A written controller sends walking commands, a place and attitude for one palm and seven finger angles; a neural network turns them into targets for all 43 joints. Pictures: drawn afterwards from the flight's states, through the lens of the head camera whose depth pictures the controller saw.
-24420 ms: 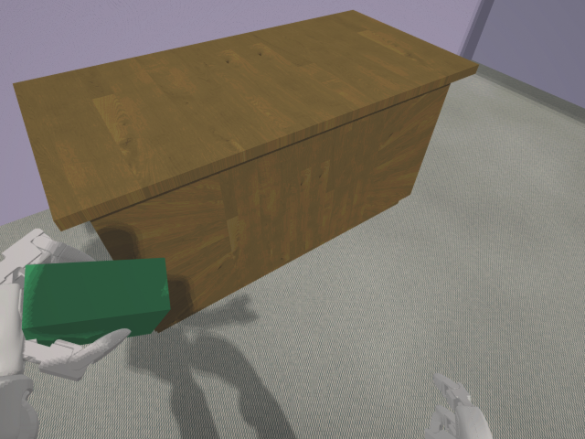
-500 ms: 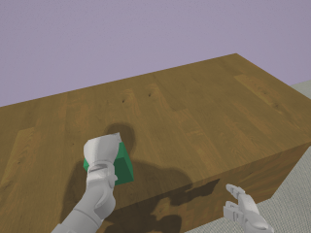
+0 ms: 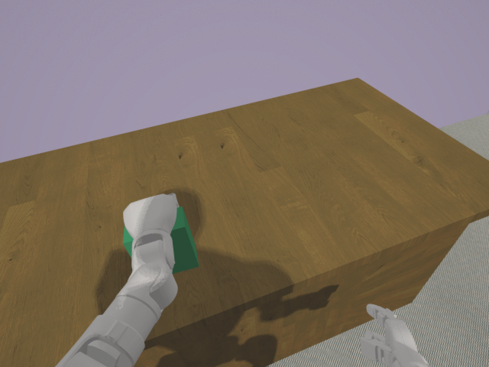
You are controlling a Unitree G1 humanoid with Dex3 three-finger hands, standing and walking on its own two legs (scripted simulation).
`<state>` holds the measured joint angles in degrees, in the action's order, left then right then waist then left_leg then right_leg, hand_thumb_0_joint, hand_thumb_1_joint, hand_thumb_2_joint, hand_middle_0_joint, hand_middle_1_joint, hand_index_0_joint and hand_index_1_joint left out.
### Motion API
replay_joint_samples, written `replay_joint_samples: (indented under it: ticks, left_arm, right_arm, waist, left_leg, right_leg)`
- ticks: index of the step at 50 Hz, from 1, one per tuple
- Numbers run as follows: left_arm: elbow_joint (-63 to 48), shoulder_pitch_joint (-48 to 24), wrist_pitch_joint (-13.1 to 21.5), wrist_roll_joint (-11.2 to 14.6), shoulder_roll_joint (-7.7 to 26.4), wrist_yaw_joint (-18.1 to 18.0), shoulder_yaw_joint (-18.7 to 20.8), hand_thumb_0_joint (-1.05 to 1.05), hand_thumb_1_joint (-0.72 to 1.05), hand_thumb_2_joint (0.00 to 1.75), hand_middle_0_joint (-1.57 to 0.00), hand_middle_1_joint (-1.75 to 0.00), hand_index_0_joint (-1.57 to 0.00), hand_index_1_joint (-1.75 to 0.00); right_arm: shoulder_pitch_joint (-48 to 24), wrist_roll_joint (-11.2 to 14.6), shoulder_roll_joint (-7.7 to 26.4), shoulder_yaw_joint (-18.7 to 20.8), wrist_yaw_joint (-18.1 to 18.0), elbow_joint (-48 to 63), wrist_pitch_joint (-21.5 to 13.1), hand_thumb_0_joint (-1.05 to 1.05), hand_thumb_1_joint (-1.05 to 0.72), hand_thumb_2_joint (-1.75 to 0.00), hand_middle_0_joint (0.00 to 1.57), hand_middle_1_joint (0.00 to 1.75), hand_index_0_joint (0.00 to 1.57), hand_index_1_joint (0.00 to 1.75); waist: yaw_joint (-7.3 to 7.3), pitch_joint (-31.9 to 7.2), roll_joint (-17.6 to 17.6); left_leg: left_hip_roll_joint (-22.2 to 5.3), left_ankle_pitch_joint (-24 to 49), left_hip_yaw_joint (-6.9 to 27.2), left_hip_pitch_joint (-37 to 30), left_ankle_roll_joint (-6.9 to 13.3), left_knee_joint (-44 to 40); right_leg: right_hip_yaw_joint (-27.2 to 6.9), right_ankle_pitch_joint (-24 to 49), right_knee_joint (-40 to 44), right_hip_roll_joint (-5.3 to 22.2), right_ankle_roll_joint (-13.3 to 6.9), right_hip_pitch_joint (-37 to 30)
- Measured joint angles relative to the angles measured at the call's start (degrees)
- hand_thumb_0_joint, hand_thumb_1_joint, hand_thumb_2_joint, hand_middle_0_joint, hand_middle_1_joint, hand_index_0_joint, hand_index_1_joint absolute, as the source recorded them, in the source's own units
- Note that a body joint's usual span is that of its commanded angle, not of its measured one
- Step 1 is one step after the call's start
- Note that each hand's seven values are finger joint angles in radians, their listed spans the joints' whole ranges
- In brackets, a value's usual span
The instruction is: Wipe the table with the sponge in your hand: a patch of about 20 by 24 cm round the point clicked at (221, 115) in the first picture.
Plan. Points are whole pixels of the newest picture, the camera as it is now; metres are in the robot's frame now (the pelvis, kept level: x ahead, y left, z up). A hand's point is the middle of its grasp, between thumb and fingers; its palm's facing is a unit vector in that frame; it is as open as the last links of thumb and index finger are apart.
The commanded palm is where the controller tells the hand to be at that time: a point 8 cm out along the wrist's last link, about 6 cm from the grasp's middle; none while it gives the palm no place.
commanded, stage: wipe forward along the third lane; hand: left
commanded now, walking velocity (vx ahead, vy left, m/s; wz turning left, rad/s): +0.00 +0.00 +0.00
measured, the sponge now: (166, 251) +0.32 +0.20 +0.00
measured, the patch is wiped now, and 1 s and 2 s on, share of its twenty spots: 0.70 1.00 1.00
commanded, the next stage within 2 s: wipe back along the third lane in 1.12 s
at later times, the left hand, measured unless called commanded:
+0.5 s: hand (156, 212) +0.38 +0.23 +0.04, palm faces -0.06 -0.05 -1.00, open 9.9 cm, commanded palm +0.36 +0.23 +0.08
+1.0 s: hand (145, 199) +0.42 +0.26 +0.04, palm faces -0.07 -0.05 -1.00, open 9.9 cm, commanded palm +0.39 +0.26 +0.08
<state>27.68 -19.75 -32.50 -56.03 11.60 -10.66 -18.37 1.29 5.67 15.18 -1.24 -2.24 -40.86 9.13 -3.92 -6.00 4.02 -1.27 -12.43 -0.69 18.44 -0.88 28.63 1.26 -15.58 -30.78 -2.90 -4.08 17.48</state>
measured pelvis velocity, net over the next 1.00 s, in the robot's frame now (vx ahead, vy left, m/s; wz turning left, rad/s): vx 0.01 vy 0.03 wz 0.00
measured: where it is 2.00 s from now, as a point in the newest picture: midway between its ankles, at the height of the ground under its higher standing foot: outside the picture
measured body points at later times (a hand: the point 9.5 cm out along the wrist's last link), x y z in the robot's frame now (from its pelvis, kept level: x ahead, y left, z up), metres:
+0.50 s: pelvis +0.00 +0.01 +0.00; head +0.01 -0.01 +0.45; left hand +0.38 +0.23 +0.10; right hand +0.17 -0.23 -0.12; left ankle +0.03 +0.14 -0.73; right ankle +0.00 -0.07 -0.73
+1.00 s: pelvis +0.01 +0.03 +0.00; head +0.03 +0.02 +0.45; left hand +0.42 +0.26 +0.10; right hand +0.16 -0.22 -0.12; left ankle +0.03 +0.14 -0.73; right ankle +0.00 -0.07 -0.73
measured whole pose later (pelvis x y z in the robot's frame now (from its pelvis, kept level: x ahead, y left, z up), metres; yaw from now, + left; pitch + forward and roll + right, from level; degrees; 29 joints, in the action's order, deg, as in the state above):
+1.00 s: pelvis +0.01 +0.03 +0.00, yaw +0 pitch +8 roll -1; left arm 52.9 -39.2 -24.3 -56.6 16.5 -13.7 -10.1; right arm 7.2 4.8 14.5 -0.6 -2.7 -42.1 8.9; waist 0.6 -7.5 2.1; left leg -0.4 -13.3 -1.1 25.9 1.0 30.7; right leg 0.6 -14.5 -29.3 -2.0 -1.6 23.3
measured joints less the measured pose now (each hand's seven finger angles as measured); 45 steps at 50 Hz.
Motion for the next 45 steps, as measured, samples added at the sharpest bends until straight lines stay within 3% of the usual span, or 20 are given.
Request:
replay_joint_samples:
  ticks: [26, 45]
  left_arm:
    - [16.78, -13.14, 4.92, 0.47, 2.41, -1.77, 4.98, -0.01, -0.51, 1.07, -0.75, -1.37, -0.77, -1.34]
    - [23.28, -18.01, 7.57, -0.41, 4.15, -2.87, 7.81, 0.0, -0.51, 1.07, -0.74, -1.37, -0.77, -1.35]
  right_arm:
    - [4.37, -0.09, -0.61, 0.05, -1.27, -1.31, -0.33, 0.01, -0.91, -0.9, 0.2, 0.3, 0.2, 0.29]
    - [5.3, -0.76, -0.69, 0.38, -0.58, -1.23, -0.07, 0.01, -0.91, -0.9, 0.2, 0.3, 0.2, 0.29]
  waist:
    - [2.83, -0.69, -0.93]
    - [4.1, -1.4, -1.83]
  left_leg:
    - [0.32, -0.03, -0.11, 4.81, 0.48, 1.03]
    - [0.75, -0.75, -0.42, 6.8, 1.55, 1.78]
  right_leg:
    - [-0.23, 0.66, 0.24, 0.31, 0.98, 4.21]
    - [-0.58, 0.96, 1.3, 0.75, 2.14, 5.38]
